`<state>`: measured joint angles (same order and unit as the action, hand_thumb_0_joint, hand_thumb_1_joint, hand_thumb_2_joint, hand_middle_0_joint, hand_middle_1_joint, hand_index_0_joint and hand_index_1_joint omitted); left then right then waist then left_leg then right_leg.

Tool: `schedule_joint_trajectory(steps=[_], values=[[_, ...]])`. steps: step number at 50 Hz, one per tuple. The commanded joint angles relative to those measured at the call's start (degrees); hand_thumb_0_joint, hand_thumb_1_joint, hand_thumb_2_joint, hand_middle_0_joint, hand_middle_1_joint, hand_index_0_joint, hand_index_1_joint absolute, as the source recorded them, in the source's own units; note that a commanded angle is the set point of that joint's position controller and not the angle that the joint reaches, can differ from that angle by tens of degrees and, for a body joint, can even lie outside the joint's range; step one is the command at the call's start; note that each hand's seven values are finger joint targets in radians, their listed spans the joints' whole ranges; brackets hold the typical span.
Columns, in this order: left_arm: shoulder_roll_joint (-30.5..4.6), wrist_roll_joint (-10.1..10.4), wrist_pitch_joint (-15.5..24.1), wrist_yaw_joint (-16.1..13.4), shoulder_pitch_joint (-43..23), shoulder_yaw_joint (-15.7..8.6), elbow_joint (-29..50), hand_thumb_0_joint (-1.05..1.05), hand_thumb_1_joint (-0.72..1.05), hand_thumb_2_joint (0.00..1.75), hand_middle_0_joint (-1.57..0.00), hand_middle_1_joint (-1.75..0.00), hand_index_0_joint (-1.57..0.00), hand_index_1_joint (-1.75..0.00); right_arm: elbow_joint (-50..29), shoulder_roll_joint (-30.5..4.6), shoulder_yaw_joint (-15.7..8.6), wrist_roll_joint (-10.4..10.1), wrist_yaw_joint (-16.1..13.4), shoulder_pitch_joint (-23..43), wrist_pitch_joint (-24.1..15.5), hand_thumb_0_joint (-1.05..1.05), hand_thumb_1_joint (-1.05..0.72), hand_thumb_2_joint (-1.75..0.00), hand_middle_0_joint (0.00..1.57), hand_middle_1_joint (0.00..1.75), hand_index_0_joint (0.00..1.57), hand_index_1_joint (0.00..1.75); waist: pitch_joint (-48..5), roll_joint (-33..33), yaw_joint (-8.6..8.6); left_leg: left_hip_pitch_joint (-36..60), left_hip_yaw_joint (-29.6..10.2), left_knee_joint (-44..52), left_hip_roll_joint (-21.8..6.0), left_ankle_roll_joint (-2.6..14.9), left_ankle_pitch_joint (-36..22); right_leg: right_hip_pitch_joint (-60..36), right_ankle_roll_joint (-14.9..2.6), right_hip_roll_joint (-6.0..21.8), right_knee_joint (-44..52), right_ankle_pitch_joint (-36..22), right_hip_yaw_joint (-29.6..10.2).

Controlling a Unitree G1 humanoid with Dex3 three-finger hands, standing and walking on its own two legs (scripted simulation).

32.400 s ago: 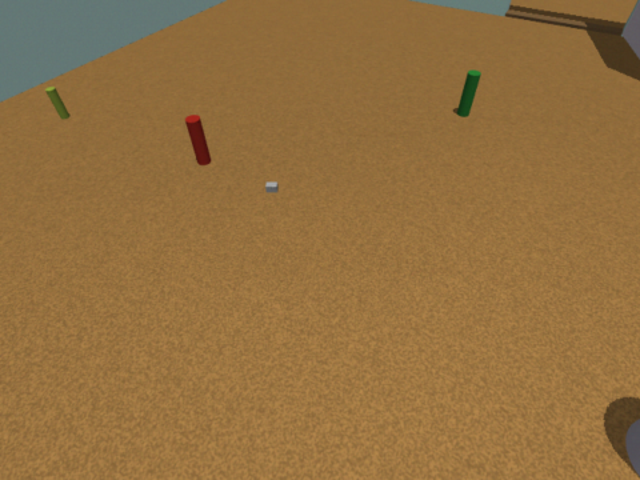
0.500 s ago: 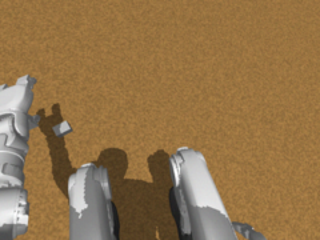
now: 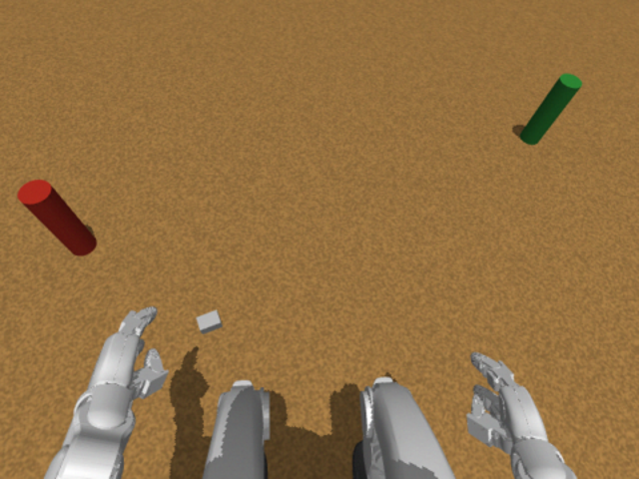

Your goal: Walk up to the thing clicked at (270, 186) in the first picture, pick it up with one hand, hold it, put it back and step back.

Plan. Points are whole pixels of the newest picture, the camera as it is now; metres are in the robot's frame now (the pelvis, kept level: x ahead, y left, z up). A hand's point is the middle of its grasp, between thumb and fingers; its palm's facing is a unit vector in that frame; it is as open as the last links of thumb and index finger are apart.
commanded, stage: home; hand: left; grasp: from above
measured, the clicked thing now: (209, 322) +0.50 +0.25 -0.55
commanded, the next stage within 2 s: none
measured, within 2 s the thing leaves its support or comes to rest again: neither
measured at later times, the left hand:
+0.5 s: hand (111, 382) +0.24 +0.19 +0.09, palm faces +0.11 -0.97 -0.21, open 7.4 cm
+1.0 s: hand (113, 399) +0.22 +0.19 +0.10, palm faces +0.11 -0.97 -0.20, open 7.4 cm
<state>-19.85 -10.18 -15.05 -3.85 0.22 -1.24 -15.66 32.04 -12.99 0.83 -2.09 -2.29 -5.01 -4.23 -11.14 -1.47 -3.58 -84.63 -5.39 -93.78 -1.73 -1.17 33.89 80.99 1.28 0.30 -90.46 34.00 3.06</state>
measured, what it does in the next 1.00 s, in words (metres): rises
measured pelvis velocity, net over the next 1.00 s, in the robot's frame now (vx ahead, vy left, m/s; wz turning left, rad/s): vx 0.07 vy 0.00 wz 0.05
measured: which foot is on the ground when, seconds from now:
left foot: down 0.00-1.00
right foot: down 0.00-1.00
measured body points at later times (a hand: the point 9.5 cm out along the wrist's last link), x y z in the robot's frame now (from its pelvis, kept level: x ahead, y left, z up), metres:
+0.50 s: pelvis +0.07 +0.00 +0.14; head +0.09 +0.01 +0.59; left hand +0.23 +0.24 +0.11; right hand +0.23 -0.24 +0.07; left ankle +0.08 +0.13 -0.54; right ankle +0.07 -0.14 -0.54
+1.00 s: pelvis +0.07 +0.00 +0.14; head +0.08 +0.01 +0.59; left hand +0.21 +0.24 +0.11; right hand +0.25 -0.23 +0.08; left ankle +0.08 +0.13 -0.54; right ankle +0.07 -0.14 -0.54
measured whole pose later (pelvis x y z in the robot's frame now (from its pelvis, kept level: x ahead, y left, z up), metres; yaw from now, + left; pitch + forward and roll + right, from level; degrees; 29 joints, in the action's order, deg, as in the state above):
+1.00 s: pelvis +0.07 +0.00 +0.14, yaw +3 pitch +9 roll -3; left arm -12.4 2.7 -26.0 -1.4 28.7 -1.9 7.5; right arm 30.8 -12.2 2.1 -0.2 -10.5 -16.2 -13.3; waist -9.2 -2.5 -2.2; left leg -40.0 -4.1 -58.4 -2.0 -1.1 27.9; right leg 36.1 1.1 0.5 -54.3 27.5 3.4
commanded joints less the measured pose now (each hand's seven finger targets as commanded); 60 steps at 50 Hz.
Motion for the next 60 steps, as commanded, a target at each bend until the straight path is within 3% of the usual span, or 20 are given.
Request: schedule_joint_trajectory(steps=[1, 7, 11, 17, 21, 26, 30, 43, 50, 54, 60], values=[[-7.2, 5.2, -0.8, -1.7, -3.4, -4.1, 15.1, 0.00, 0.90, 0.90, -0.20, -0.30, -0.20, -0.30, -6.8, -8.8, -2.8, -0.6, -2.3, -2.3, -3.8, 0.00, -0.90, -0.90, 0.20, 0.30, 0.20, 0.30, -17.6, -5.6, -1.09, 26.2, -1.1, 23.5, 0.9, 2.02, 4.6, -15.8, -2.21, -1.2, 20.5, 0.1, -1.4], [-2.9, 10.8, -5.1, -1.7, 6.9, -5.1, 20.4, 0.00, 0.90, 0.90, -0.20, -0.30, -0.20, -0.30, -7.9, -7.1, -1.2, -0.8, -5.0, -4.8, -5.5, 0.00, -0.90, -0.90, 0.20, 0.30, 0.20, 0.30, -14.0, -4.1, -0.85, 33.8, -0.5, 31.0, 1.0, 1.77, -3.7, -27.1, -2.01, -1.2, 28.9, -6.7, -1.0], [-1.0, 13.1, -7.0, -1.3, 13.4, -5.6, 25.3, 0.00, 0.90, 0.90, -0.20, -0.30, -0.20, -0.30, -8.8, -6.4, -1.1, -0.5, -6.8, -6.7, -6.8, 0.00, -0.90, -0.90, 0.20, 0.30, 0.20, 0.30, -12.2, -5.0, -0.70, 40.0, 0.5, 35.4, 1.0, 1.44, -10.4, -33.7, -1.89, -1.4, 33.7, -11.9, -0.6], [1.2, 14.5, -8.9, -0.6, 23.7, -5.1, 31.9, 0.00, 0.90, 0.90, -0.20, -0.30, -0.20, -0.30, -10.3, -5.4, -0.9, 0.0, -8.5, -9.2, -8.4, 0.00, -0.90, -0.90, 0.20, 0.30, 0.20, 0.30, -9.3, -4.2, 0.38, 46.9, 2.3, 40.1, 1.5, 1.42, -20.1, -42.2, -1.79, -1.8, 40.0, -20.0, 0.3], [1.8, 13.9, -9.4, 0.2, 28.3, -4.4, 34.3, 0.00, 0.90, 0.90, -0.20, -0.30, -0.20, -0.30, -11.0, -5.2, -1.1, 0.6, -9.1, -9.5, -9.6, 0.00, -0.90, -0.90, 0.20, 0.30, 0.20, 0.30, -7.1, -2.5, 0.34, 49.5, 2.5, 41.9, 1.5, 1.63, -23.1, -45.2, -1.61, -2.0, 42.3, -22.7, 0.8], [2.1, 13.7, -9.5, 1.5, 30.0, -3.9, 35.4, 0.00, 0.90, 0.90, -0.20, -0.30, -0.20, -0.30, -11.3, -5.9, -1.8, 1.2, -9.0, -9.3, -10.6, 0.00, -0.90, -0.90, 0.20, 0.30, 0.20, 0.30, -3.7, -0.9, 0.45, 50.6, 2.9, 44.0, 1.6, 1.83, -22.8, -46.4, -1.26, -2.0, 44.4, -22.0, 1.6], [1.8, 13.0, -9.3, 2.3, 27.5, -3.6, 34.1, 0.00, 0.90, 0.90, -0.20, -0.30, -0.20, -0.30, -11.1, -6.4, -1.8, 1.4, -9.0, -8.4, -11.5, 0.00, -0.90, -0.90, 0.20, 0.30, 0.20, 0.30, 0.2, -0.3, 0.38, 49.9, 3.0, 45.6, 1.6, 1.84, -17.4, -44.8, -1.13, -1.8, 45.5, -16.8, 1.8], [1.1, 12.6, -8.2, 2.2, 26.9, -4.1, 34.7, 0.00, 0.90, 0.90, -0.20, -0.30, -0.20, -0.30, -10.6, -6.6, -1.9, 1.9, -8.7, -7.5, -12.7, 0.00, -0.90, -0.90, 0.20, 0.30, 0.20, 0.30, -3.6, -1.6, 0.84, 51.3, 3.3, 44.5, 2.0, 1.72, -19.4, -46.9, -0.89, -1.4, 45.1, -19.2, 1.0], [1.1, 12.8, -8.4, 2.1, 27.2, -4.4, 34.0, 0.00, 0.90, 0.90, -0.20, -0.30, -0.20, -0.30, -10.4, -6.4, -1.6, 1.9, -8.8, -7.0, -12.8, 0.00, -0.90, -0.90, 0.20, 0.30, 0.20, 0.30, -1.7, -0.4, 1.35, 50.0, 3.4, 44.8, 2.0, 1.95, -16.6, -46.6, -0.69, -1.3, 45.9, -16.9, 1.0], [1.4, 12.6, -8.5, 2.2, 27.4, -3.6, 34.6, 0.00, 0.90, 0.90, -0.20, -0.30, -0.20, -0.30, -10.2, -6.6, -1.9, 1.8, -8.9, -7.3, -12.7, 0.00, -0.90, -0.90, 0.20, 0.30, 0.20, 0.30, -2.7, -1.5, 1.32, 51.1, 3.0, 45.3, 1.6, 1.58, -18.5, -46.6, -1.10, -1.7, 44.6, -17.9, 1.4], [1.3, 12.9, -8.6, 2.3, 26.3, -3.9, 34.0, 0.00, 0.90, 0.90, -0.20, -0.30, -0.20, -0.30, -10.3, -6.5, -1.7, 1.8, -8.9, -7.3, -12.9, 0.00, -0.90, -0.90, 0.20, 0.30, 0.20, 0.30, -1.3, -1.6, 1.34, 49.8, 2.7, 46.0, 1.5, 1.65, -14.9, -45.5, -1.09, -1.6, 45.2, -14.7, 1.4]])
